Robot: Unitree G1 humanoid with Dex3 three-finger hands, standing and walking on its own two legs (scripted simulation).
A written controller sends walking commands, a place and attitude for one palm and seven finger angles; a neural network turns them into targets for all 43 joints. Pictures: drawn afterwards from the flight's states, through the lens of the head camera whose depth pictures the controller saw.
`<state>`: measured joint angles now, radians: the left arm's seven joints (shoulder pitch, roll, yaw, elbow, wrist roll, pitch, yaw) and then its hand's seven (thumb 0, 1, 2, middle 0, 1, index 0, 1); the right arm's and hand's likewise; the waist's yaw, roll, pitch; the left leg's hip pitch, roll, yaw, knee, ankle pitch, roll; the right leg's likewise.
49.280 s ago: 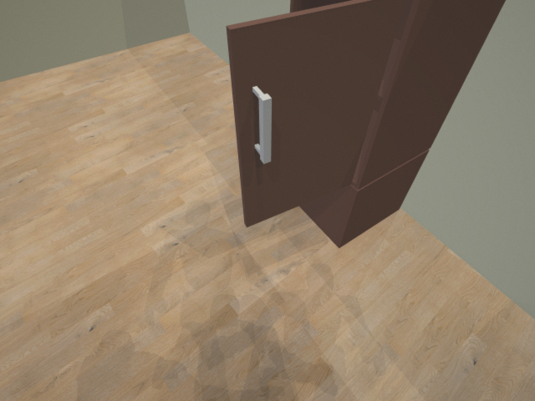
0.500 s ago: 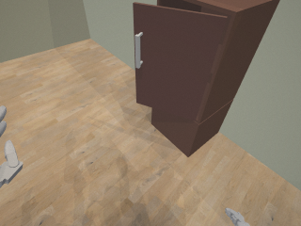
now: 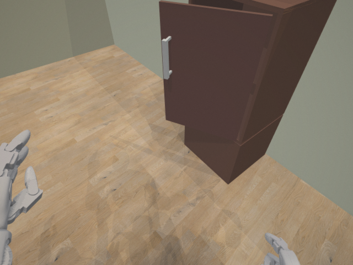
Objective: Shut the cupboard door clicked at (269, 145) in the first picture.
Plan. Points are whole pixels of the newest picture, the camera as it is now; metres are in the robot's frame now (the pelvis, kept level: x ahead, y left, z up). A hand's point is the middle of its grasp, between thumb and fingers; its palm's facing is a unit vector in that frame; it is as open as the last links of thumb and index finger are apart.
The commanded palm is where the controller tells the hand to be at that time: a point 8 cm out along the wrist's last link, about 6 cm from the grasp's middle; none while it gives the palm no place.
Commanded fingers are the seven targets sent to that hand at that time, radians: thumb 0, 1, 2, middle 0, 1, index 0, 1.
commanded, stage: let the arm hang, fingers relaxed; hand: left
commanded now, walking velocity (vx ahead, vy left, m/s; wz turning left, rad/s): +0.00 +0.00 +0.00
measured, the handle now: (167, 58) +0.89 +0.10 +0.05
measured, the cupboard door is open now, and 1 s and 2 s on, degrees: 27 27 27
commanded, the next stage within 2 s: look to check the result in 1.06 s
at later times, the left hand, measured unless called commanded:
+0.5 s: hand out of the picture -0.08 +0.21 -0.17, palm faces +0.04 -0.98 -0.21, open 7.2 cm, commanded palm none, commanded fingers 0.00 0.90 0.90 -0.20 -0.30 -0.20 -0.30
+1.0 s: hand out of the picture -0.03 +0.22 -0.17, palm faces +0.02 -0.98 -0.18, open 7.3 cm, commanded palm none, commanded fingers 0.00 0.90 0.90 -0.20 -0.30 -0.20 -0.30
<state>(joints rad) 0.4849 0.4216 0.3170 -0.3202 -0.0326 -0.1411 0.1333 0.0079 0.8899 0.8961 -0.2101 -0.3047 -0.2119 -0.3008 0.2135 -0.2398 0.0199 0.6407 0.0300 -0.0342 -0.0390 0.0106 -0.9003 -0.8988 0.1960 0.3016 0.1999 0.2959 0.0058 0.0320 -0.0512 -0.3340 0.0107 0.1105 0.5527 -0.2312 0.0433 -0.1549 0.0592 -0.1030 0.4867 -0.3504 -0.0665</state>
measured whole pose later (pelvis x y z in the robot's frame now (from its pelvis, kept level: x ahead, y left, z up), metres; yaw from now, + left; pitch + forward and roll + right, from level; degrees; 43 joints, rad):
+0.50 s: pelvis -0.02 +0.03 +0.01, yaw +1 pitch -1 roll -1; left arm 0.37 0.19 0.01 1.13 0.00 0.03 0.03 -0.01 0.95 0.90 -0.20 -0.30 -0.20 -0.30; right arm 0.32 -0.17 0.02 1.09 -0.01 0.04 -0.03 0.01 -0.90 -0.90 0.20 0.30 0.20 0.30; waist 0.00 0.00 0.07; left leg -0.25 -0.03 0.10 0.41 -0.15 0.09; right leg -0.08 0.03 -0.11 0.37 -0.27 -0.04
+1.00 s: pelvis -0.01 +0.05 +0.01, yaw -1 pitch -1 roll +0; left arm 0.31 0.14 0.00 1.14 0.01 0.00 0.03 0.00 0.91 0.90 -0.20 -0.30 -0.20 -0.30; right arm 0.26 -0.18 0.00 1.13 -0.01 0.00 -0.03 0.00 -0.90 -0.90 0.20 0.30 0.20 0.30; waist -0.01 0.00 0.00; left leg -0.20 -0.07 0.15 0.32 -0.12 0.11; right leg -0.08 -0.01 -0.07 0.37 -0.27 -0.01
